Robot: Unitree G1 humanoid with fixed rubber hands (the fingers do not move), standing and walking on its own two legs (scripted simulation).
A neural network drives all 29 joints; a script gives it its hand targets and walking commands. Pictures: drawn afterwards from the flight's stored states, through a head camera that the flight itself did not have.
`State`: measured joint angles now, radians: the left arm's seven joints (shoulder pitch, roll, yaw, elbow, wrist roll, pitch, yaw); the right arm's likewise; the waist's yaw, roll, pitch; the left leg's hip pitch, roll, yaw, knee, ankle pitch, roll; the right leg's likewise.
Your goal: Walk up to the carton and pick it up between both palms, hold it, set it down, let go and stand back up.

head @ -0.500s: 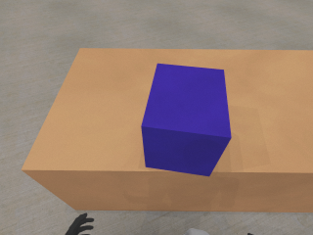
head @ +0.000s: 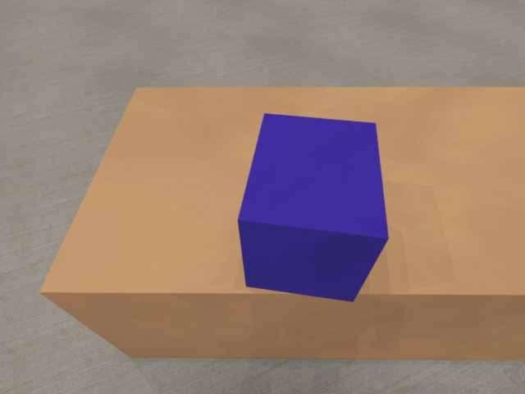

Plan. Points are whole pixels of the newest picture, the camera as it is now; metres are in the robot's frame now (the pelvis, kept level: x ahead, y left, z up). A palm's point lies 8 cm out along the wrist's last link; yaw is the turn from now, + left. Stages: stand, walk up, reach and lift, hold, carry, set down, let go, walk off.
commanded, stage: walk up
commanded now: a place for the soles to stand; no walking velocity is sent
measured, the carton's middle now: (308, 207) +0.47 -0.06 -0.06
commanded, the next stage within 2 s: reach and lift in 1.70 s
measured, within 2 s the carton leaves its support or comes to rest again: neither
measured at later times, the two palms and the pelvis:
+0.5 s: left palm out of the picture +0.11 +0.26 -0.12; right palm out of the picture +0.04 -0.27 -0.13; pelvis -0.01 +0.01 -0.01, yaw -7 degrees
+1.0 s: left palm (121, 389) +0.14 +0.25 -0.12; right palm out of the picture +0.01 -0.27 -0.13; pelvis +0.00 +0.02 -0.02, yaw -12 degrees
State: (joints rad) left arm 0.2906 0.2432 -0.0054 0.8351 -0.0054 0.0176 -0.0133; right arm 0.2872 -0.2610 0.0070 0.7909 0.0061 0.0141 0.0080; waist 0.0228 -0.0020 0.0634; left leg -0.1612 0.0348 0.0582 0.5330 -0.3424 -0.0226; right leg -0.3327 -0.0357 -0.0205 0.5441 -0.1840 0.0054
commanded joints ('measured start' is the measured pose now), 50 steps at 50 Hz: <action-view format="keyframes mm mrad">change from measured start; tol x8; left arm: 1 3 167 48 -92 2 -29 10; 50 -67 218 97 -235 22 -6 29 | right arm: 1 23 -148 -47 -76 0 -29 -10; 20 -26 -199 -71 -131 -11 6 -10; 28 91 -151 -66 -137 -5 -3 -12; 35 -18 -227 -78 -171 -18 -11 -9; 50 146 -155 -75 -160 0 7 -15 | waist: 1 -8 -16 -42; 18 -10 33 -39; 27 -41 -148 -94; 32 -6 37 -42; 37 -16 61 -47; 50 -64 -156 -92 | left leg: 1 -87 81 -83 -135 43 65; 18 -141 156 -26 -89 -7 116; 27 -16 7 5 44 -134 45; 31 -71 162 -93 -145 -42 114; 35 -103 206 -28 -98 159 133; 47 -7 4 29 101 -120 47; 50 22 5 -10 18 -141 50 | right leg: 1 82 -75 117 -104 50 -53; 18 22 19 125 62 111 -41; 26 -68 -85 410 -157 -37 -137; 32 -38 75 132 102 53 -26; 38 17 45 168 110 222 -45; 43 -11 37 239 59 140 -69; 48 -92 -49 497 -153 -36 -148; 50 -76 -37 464 -138 -51 -125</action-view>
